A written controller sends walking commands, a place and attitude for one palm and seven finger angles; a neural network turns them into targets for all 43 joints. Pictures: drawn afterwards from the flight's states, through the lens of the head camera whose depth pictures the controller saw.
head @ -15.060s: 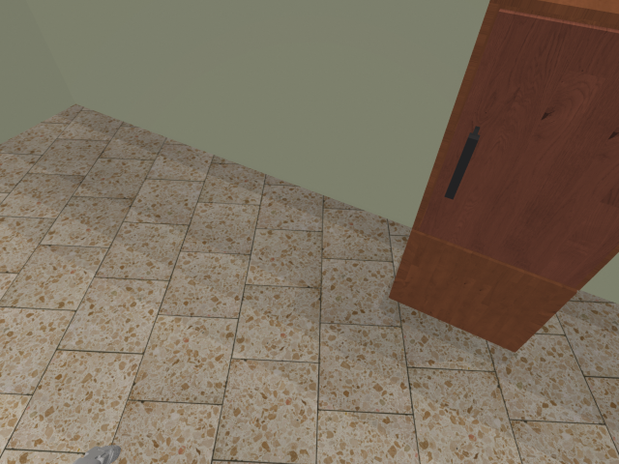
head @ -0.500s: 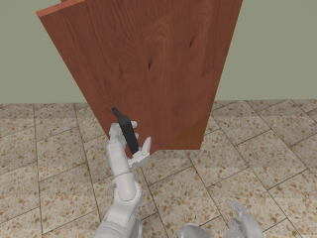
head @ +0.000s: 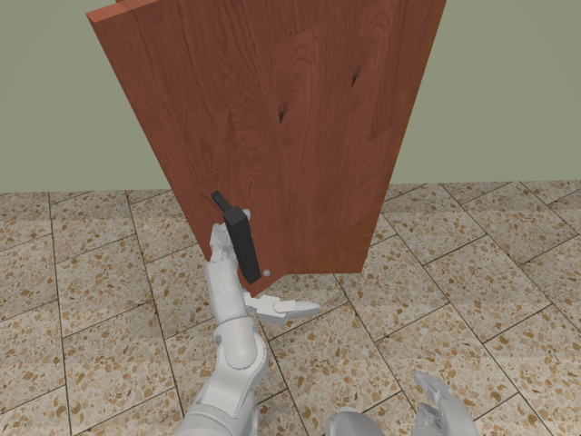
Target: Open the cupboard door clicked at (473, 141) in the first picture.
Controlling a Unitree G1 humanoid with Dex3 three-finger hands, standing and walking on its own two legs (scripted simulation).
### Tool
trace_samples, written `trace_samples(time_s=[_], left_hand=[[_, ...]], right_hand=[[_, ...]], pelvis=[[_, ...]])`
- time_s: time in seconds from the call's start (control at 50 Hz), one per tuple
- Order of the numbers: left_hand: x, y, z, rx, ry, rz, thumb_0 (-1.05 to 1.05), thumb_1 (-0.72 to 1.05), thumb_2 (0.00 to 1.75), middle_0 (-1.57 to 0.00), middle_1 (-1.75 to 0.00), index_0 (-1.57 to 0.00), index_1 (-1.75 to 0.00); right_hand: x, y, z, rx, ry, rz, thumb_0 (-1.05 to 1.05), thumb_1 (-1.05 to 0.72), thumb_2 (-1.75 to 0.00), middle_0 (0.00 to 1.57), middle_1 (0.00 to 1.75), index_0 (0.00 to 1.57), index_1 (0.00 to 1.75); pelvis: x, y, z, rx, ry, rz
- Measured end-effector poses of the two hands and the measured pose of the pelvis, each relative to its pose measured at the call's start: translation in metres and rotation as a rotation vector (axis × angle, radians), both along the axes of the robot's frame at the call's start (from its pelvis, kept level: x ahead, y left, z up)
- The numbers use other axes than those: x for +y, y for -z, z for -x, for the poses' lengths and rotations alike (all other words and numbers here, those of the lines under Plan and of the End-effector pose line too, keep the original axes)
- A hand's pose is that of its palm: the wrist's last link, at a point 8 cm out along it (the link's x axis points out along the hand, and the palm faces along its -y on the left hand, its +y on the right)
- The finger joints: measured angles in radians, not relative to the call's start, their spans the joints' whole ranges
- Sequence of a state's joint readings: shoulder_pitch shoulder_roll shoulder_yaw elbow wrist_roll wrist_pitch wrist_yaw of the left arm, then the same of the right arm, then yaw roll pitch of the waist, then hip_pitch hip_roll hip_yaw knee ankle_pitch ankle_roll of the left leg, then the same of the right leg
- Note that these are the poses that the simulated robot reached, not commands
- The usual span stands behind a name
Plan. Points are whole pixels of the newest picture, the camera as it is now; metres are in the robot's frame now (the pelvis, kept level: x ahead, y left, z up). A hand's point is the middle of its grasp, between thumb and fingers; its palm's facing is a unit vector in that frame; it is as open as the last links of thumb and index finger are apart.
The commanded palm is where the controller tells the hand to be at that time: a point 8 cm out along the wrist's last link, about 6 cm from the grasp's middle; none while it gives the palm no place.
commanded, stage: open thumb and fingers to let go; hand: left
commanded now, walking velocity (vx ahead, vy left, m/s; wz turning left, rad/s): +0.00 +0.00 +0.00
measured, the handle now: (236, 240) +0.38 +0.09 +0.03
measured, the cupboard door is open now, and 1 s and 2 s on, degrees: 38 39 39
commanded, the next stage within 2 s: slide the hand sideways off the handle in 0.02 s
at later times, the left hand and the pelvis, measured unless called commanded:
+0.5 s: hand (257, 305) +0.29 +0.05 +0.03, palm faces -0.08 -1.00 +0.04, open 16.3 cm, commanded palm +0.26 +0.11 +0.02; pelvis -0.01 +0.03 -0.01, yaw -1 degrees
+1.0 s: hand (219, 331) +0.25 +0.10 +0.03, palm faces -0.03 -1.00 +0.02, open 16.2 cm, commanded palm +0.23 +0.15 +0.02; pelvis +0.00 +0.03 -0.01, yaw -1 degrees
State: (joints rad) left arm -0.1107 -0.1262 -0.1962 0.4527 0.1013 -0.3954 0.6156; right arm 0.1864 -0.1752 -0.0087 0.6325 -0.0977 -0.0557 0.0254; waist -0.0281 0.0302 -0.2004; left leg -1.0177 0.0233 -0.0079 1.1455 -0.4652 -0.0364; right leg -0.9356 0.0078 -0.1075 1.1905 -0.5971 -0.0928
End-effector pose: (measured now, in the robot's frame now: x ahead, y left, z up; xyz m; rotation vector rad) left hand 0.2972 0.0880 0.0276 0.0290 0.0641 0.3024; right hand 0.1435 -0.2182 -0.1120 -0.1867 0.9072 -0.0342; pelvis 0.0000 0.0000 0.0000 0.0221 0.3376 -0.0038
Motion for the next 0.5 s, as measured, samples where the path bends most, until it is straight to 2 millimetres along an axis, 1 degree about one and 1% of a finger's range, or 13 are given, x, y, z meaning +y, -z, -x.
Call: trace_samples(time_s=[0.12,0.16,0.26,0.3,0.38,0.5], left_hand=[[0.003,-0.001,0.001,0.005,0.013,0.005,-0.01,-0.49,0.31,-0.35,-0.59,-0.36,-0.65],[0.004,0.000,0.001,0.003,0.030,0.000,-0.01,-0.49,0.31,-0.36,-0.55,-0.36,-0.63],[0.017,0.001,0.010,-0.066,0.329,-0.018,-0.01,-0.49,0.31,-0.28,-0.44,-0.23,-0.50],[0.020,0.001,0.013,-0.078,0.394,0.007,-0.01,-0.50,0.30,-0.25,-0.40,-0.19,-0.45],[0.023,0.002,0.019,-0.070,0.389,0.074,-0.01,-0.50,0.30,-0.19,-0.35,-0.16,-0.37],[0.020,0.002,0.027,-0.078,0.377,0.066,-0.01,-0.50,0.30,-0.16,-0.31,-0.15,-0.32]], right_hand=[[0.010,-0.004,-0.006,-0.030,-0.015,-0.006,0.02,-0.91,-0.90,0.20,0.30,0.20,0.30],[0.012,-0.005,-0.007,-0.035,-0.023,-0.008,0.02,-0.91,-0.90,0.20,0.30,0.20,0.30],[0.012,-0.002,-0.004,-0.034,-0.009,-0.010,0.01,-0.91,-0.90,0.20,0.30,0.20,0.30],[0.011,0.000,0.000,-0.028,0.006,-0.008,0.01,-0.91,-0.90,0.20,0.30,0.20,0.30],[0.011,0.001,0.007,-0.004,0.024,0.001,0.01,-0.91,-0.90,0.20,0.30,0.20,0.30],[0.016,-0.001,0.012,0.011,0.033,0.007,0.02,-0.91,-0.90,0.20,0.30,0.20,0.30]], pelvis=[[0.006,0.001,0.002,-0.006,0.002,0.009],[0.008,0.001,0.003,-0.008,0.000,0.011],[0.013,0.008,0.006,-0.007,-0.007,0.015],[0.017,0.009,0.007,-0.012,-0.004,0.019],[0.024,0.010,0.009,-0.017,0.006,0.023],[0.031,0.011,0.009,-0.011,0.016,0.024]])
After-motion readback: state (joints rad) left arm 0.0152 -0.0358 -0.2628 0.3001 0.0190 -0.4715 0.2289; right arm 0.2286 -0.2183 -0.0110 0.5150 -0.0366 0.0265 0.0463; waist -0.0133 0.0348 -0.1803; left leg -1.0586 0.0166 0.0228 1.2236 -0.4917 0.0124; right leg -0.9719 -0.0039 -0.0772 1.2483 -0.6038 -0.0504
